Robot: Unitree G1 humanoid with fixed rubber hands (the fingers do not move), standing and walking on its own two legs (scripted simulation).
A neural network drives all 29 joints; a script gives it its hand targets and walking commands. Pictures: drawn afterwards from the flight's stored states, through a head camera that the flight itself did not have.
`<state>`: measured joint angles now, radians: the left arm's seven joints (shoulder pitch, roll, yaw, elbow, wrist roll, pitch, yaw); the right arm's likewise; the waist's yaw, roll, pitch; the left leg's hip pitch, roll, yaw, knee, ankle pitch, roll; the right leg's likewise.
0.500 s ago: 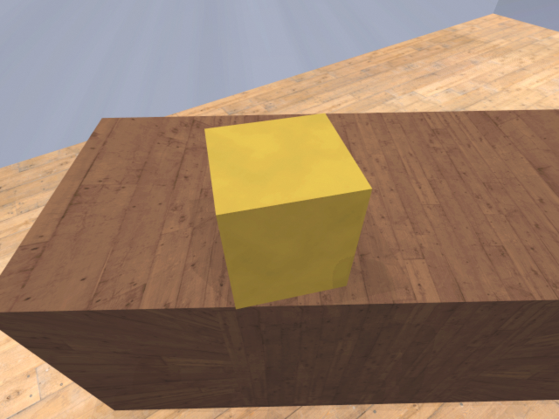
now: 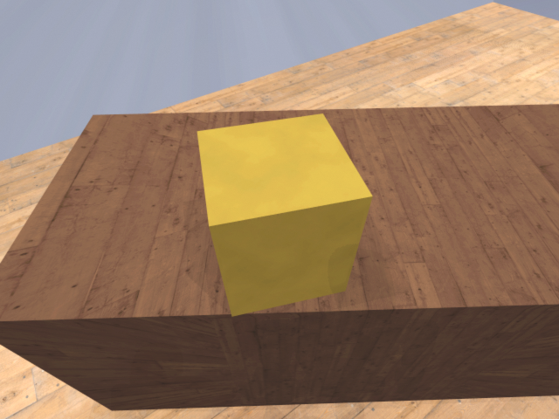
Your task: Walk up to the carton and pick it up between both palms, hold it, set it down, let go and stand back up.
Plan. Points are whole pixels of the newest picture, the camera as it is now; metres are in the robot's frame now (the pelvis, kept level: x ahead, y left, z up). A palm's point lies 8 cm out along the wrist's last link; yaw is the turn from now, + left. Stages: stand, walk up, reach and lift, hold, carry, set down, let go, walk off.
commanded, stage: stand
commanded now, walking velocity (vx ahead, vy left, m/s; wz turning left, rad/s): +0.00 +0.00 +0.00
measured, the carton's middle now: (276, 217) +0.43 +0.04 +0.04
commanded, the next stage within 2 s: none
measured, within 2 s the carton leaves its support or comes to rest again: neither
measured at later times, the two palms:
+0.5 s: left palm out of the picture +0.01 +0.23 -0.14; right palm out of the picture +0.00 -0.23 -0.14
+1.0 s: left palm out of the picture +0.01 +0.22 -0.14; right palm out of the picture +0.00 -0.22 -0.14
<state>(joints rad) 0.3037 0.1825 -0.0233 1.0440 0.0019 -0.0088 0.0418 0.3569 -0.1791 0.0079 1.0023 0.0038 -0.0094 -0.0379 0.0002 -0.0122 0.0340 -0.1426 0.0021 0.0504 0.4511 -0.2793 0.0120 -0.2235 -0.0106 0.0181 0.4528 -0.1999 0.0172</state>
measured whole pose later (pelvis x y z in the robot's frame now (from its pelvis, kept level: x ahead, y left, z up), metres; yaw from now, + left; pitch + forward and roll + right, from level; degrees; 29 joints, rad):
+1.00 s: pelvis +0.01 +0.00 +0.00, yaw +0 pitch -2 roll +0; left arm 0.30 0.16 -0.02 1.09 0.00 -0.01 0.05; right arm 0.35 -0.16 0.01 1.05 0.01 -0.01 -0.05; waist 0.00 0.00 0.03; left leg -0.11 0.00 0.06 0.42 -0.28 0.01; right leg -0.20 -0.01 0.02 0.44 -0.21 0.02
